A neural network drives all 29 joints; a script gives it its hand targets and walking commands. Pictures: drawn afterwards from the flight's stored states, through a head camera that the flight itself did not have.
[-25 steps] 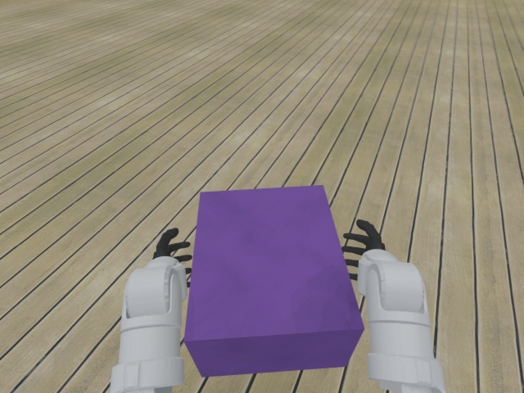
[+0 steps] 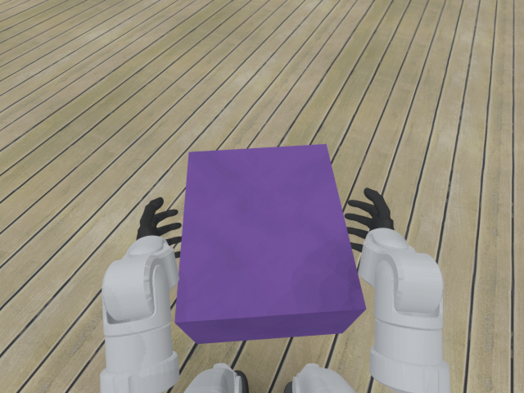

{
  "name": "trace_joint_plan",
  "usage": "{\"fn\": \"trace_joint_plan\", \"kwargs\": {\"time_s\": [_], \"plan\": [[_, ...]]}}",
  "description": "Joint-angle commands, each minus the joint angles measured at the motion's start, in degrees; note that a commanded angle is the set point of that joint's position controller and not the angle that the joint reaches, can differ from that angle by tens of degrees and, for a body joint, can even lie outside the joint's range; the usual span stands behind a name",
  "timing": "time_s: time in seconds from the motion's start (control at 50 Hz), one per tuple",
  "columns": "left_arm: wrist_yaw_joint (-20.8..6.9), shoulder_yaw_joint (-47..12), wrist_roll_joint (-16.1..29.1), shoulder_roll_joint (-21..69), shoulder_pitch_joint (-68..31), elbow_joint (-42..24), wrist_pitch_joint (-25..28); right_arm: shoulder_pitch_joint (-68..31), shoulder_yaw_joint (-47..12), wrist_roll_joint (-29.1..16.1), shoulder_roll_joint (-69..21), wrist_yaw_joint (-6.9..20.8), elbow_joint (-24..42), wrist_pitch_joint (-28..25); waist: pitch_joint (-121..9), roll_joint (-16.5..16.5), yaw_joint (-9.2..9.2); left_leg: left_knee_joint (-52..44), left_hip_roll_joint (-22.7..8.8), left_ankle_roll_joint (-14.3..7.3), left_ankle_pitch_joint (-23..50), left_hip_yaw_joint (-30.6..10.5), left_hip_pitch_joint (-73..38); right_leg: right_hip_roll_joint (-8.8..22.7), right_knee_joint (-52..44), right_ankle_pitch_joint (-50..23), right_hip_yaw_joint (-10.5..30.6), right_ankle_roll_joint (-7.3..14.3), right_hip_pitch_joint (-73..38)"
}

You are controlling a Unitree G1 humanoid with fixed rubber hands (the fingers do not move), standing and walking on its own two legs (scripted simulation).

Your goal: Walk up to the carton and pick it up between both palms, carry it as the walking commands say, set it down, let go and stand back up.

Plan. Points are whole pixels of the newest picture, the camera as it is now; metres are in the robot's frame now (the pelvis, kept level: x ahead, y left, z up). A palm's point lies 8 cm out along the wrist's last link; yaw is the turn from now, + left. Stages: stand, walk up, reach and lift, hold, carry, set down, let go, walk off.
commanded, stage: carry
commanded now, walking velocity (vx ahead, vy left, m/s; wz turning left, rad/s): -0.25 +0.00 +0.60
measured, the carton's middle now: (263, 240) +0.34 +0.00 +0.00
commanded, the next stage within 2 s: none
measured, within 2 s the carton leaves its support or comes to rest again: neither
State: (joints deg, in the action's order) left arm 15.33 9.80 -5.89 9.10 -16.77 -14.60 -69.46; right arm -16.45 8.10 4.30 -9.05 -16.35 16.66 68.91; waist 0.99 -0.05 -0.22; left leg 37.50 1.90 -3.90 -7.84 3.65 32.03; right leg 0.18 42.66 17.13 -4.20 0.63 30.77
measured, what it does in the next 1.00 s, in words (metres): walks backwards, turning left: left foot, then right foot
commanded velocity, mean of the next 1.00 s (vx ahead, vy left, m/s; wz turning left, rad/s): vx -0.25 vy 0.00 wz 0.60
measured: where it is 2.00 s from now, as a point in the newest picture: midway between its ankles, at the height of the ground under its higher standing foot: outside the picture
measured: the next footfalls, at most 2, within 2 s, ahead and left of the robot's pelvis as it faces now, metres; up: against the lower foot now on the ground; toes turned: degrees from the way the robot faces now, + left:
left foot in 0.28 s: -0.01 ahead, +0.13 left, +0.00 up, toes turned +12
right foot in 0.54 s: -0.02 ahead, -0.12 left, +0.00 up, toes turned +17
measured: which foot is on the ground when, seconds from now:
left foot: down 0.00-0.08, up 0.10-0.26, down 0.28-0.56, up 0.58-0.78, down 0.80-1.00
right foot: down 0.00-0.32, up 0.34-0.52, down 0.54-0.84, up 0.86-1.00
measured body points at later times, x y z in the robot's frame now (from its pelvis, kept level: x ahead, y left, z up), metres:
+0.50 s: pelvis -0.10 -0.03 +0.00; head +0.00 +0.01 +0.43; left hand +0.16 +0.23 +0.04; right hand +0.26 -0.08 +0.05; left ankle -0.05 +0.12 -0.71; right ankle -0.03 -0.13 -0.69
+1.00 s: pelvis -0.25 -0.11 +0.00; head -0.20 -0.06 +0.45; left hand -0.09 +0.20 +0.06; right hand +0.10 -0.06 +0.07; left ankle -0.24 +0.04 -0.71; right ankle -0.16 -0.20 -0.67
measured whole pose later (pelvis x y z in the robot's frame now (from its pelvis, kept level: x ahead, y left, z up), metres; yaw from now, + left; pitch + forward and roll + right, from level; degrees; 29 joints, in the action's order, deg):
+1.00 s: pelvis -0.25 -0.11 +0.00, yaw +32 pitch +2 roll +0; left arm 15.6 12.8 -5.2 9.8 -19.0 -17.7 -69.2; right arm -20.1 9.3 5.9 -10.2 -13.6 16.5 67.4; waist 7.5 0.9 1.6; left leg 39.4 0.4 0.3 -11.4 -1.9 30.0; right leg 2.1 57.6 26.4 -1.8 -1.9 32.9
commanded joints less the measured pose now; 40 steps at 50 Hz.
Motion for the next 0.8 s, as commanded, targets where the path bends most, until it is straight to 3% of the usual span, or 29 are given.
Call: {"fn": "trace_joint_plan", "kwargs": {"time_s": [0.0,0.02,0.04,0.06,0.08,0.1,0.12,0.16,0.22,0.24,0.26,0.28,0.3,0.32,0.36,0.4,0.42,0.48,0.52,0.54,0.56,0.58,0.6,0.62,0.64,0.68,0.74,0.76,0.78], "plan": [[-25.95,-46.1,27.41,57.27,-35.19,-5.23,-0.51,-33.63,-41.63,-25.03,-54.45,28.38,3.48,1.55,-28.11,-8.95,0.83,-18.33,-12.79,4.76,-6.17,-18.85,-7.01,0.82,-2.56,5.47,2.4,-0.02,-15.4],[-26.02,-46.07,27.73,57.18,-35.65,-5.58,-0.42,-34.67,-41.35,-25.06,-54.73,28.22,4.11,1.65,-28.31,-7.83,1.22,-19.05,-9.59,8.07,-11.64,-15.14,-1.98,0.63,-6.8,4.94,2.31,1.24,-21.58],[-26.17,-45.56,27.91,56.74,-35.48,-5.16,-0.51,-35.69,-40.95,-25.13,-55.41,27.91,4.04,1.85,-28.62,-0.17,2.15,-13.63,-4.52,11.27,-18.24,-9.4,3.99,5.32,-16.53,9.89,8.43,3.19,-27.11],[-26.25,-44.81,27.94,57.42,-34.0,-4.52,-0.4,-35.79,-40.96,-25.23,-55.21,27.7,4.22,1.96,-29.31,21.17,2.5,14.49,1.89,8.86,-21.07,-1.77,3.05,20.68,-26.22,13.69,26.3,8.1,-20.68],[-26.64,-44.13,27.36,58.24,-33.57,-3.98,-0.4,-34.71,-40.35,-24.24,-56.49,27.64,3.14,1.78,-27.11,19.69,1.4,29.42,-1.35,8.02,-22.44,-1.64,4.12,28.74,-29.22,4.22,26.84,10.12,-15.24],[-26.83,-43.99,27.7,58.7,-36.92,-4.73,-0.75,-35.52,-40.47,-24.36,-57.4,27.5,2.42,1.68,-28.18,11.05,0.94,35.67,-4.0,6.74,-19.84,-4.71,1.32,27.51,-26.38,-1.05,21.43,9.91,-14.18],[-26.52,-43.46,27.06,58.29,-37.96,-4.99,-0.61,-37.87,-40.91,-25.39,-57.28,27.58,3.39,1.41,-29.17,7.51,0.61,36.62,-5.01,6.52,-18.03,-5.19,-0.51,24.7,-22.22,-10.96,15.68,8.76,-14.41],[-26.04,-42.85,26.85,58.12,-38.83,-6.04,-0.66,-38.91,-40.55,-25.75,-56.8,27.72,4.15,1.22,-30.27,5.93,0.04,26.84,-5.35,5.89,-17.08,-3.24,-3.3,20.1,-16.6,-19.98,7.91,6.14,-16.54],[-25.33,-41.5,25.89,56.88,-37.31,-5.46,-1.07,-35.96,-38.39,-25.69,-56.37,27.66,2.38,1.39,-33.13,10.29,0.28,8.34,-2.34,4.49,-17.59,0.4,-9.37,19.72,-11.46,-30.13,5.58,6.53,-21.24],[-25.07,-41.51,25.26,56.31,-35.33,-4.07,-1.21,-34.05,-37.3,-25.2,-56.34,27.75,0.09,1.57,-33.6,9.01,0.17,0.96,-1.78,4.27,-18.16,0.21,-12.24,19.61,-8.87,-28.27,4.93,5.82,-21.12],[-24.97,-41.67,24.86,56.31,-33.46,-3.03,-1.24,-33.09,-37.09,-24.82,-56.24,27.99,-0.82,1.6,-33.32,5.15,-0.46,-8.29,-3.0,3.85,-12.55,-2.16,-17.17,17.74,-4.85,-26.38,2.72,3.4,-18.24],[-24.85,-41.6,24.09,55.42,-33.52,-2.82,-1.04,-31.47,-36.91,-24.21,-56.34,28.28,-2.2,1.53,-32.96,-0.6,-0.9,-9.98,-10.5,1.87,5.18,-13.41,-25.08,15.13,1.09,-15.9,1.85,-0.51,-8.08],[-25.19,-41.86,25.07,56.41,-35.78,-4.24,-1.22,-29.65,-36.3,-23.76,-56.55,28.41,-3.06,0.83,-31.88,-20.28,-1.11,-8.06,-22.12,-4.38,28.99,-30.94,-28.87,6.31,4.86,2.24,-2.35,-4.52,5.92],[-25.02,-43.35,25.79,57.92,-38.12,-6.36,-0.71,-30.99,-37.02,-23.85,-57.17,28.5,-1.05,0.47,-31.48,-21.68,-0.63,-7.22,-22.92,-5.74,39.55,-33.61,-29.68,3.81,12.03,16.18,1.76,-4.2,8.25],[-24.7,-44.73,26.72,58.97,-38.96,-8.47,0.25,-33.96,-37.88,-23.65,-56.61,28.32,3.19,0.28,-34.81,-10.89,-0.82,-3.93,-20.59,-3.75,47.71,-27.69,-32.72,1.94,19.87,11.91,4.59,-2.66,9.07],[-24.84,-44.92,28.01,58.02,-39.86,-9.92,0.51,-35.26,-37.5,-23.3,-54.68,27.61,6.11,-0.41,-37.94,-10.35,-0.65,-0.43,-17.6,-2.89,49.25,-21.66,-34.6,1.96,19.53,6.87,5.1,-2.56,6.99],[-24.87,-44.86,28.61,57.17,-39.73,-10.87,0.49,-35.67,-37.44,-23.46,-54.34,27.12,7.18,-0.63,-39.18,-9.52,-0.69,-0.91,-17.15,-3.11,47.74,-21.66,-34.49,1.34,17.3,7.38,5.22,-2.54,4.63],[-25.14,-44.93,29.15,56.12,-37.72,-10.97,0.08,-32.07,-36.72,-21.78,-52.55,26.04,7.22,-0.71,-39.31,-13.35,-0.72,-2.79,-15.98,-3.23,43.74,-22.25,-32.35,-1.43,3.57,8.68,4.45,-2.09,-4.14],[-25.83,-44.1,28.09,55.59,-33.01,-8.33,0.04,-29.92,-37.7,-20.89,-52.26,25.45,6.59,-0.64,-39.36,-10.05,0.45,-0.98,-13.71,-1.44,36.62,-18.88,-23.93,-0.14,-11.6,-0.79,3.7,-1.51,-18.6],[-26.05,-44.29,28.17,54.95,-30.99,-7.97,0.19,-28.05,-37.95,-20.77,-52.7,25.19,6.29,-0.54,-40.03,-0.64,0.94,4.16,-8.28,2.51,19.34,-14.09,-12.94,7.84,-13.25,-19.9,11.78,1.55,-29.65],[-26.61,-43.29,27.62,54.95,-29.33,-6.47,0.78,-30.08,-39.7,-21.14,-53.8,25.07,8.89,-0.66,-40.16,20.67,1.7,14.69,1.07,5.86,-16.55,-3.58,3.3,22.54,-12.37,-45.33,25.78,9.91,-37.81],[-27.15,-43.35,27.94,55.98,-30.25,-7.5,0.7,-31.44,-40.44,-20.92,-55.25,24.97,8.76,-0.62,-40.34,20.28,1.2,26.12,-1.54,5.31,-27.17,-4.0,5.44,27.15,-11.14,-57.0,25.59,12.58,-37.06],[-27.05,-42.93,27.99,55.9,-32.28,-10.03,0.89,-33.01,-41.19,-21.94,-55.54,24.88,10.22,-1.03,-39.46,13.74,0.68,29.24,-2.99,4.6,-26.01,-5.62,4.2,25.99,-9.62,-59.47,21.78,12.06,-36.41],[-26.64,-42.28,26.95,55.18,-33.0,-11.38,1.01,-34.71,-41.97,-23.54,-55.56,25.19,10.76,-1.06,-37.52,10.36,0.56,29.31,-3.75,4.82,-23.69,-5.49,3.85,23.64,-8.72,-57.85,17.37,10.81,-35.06],[-26.26,-41.55,25.41,54.77,-32.36,-10.91,0.93,-36.05,-42.54,-24.49,-55.58,25.59,10.82,-0.9,-35.69,10.9,0.35,27.44,-4.38,5.16,-22.38,-4.96,3.11,21.81,-7.52,-56.75,14.03,10.09,-32.99],[-25.5,-41.29,23.79,54.81,-30.9,-9.94,0.71,-33.37,-42.2,-25.18,-55.34,26.56,7.92,-0.17,-35.17,10.58,0.38,20.86,-3.56,5.94,-19.97,-2.37,-1.1,19.83,-6.12,-52.15,9.12,9.51,-30.95],[-24.81,-41.32,22.83,54.2,-31.25,-9.59,0.7,-31.79,-41.29,-26.0,-55.11,27.41,4.94,0.52,-34.08,13.22,0.34,4.91,-0.92,4.71,-19.23,0.53,-9.96,20.01,-7.24,-44.37,7.37,8.37,-26.97],[-24.62,-41.54,22.55,54.13,-31.0,-9.43,0.67,-31.36,-40.86,-25.9,-55.42,27.75,4.11,0.74,-34.25,10.66,-0.25,-3.54,-0.45,4.25,-16.72,0.48,-14.8,19.8,-5.08,-39.9,6.31,6.74,-24.5],[-24.54,-41.45,22.08,53.84,-29.39,-7.54,0.37,-30.3,-40.41,-25.67,-55.32,28.08,2.55,0.89,-34.31,4.75,-0.94,-11.5,-4.07,3.63,-8.84,-4.69,-22.23,18.12,-1.13,-31.13,4.0,3.21,-18.57]]}}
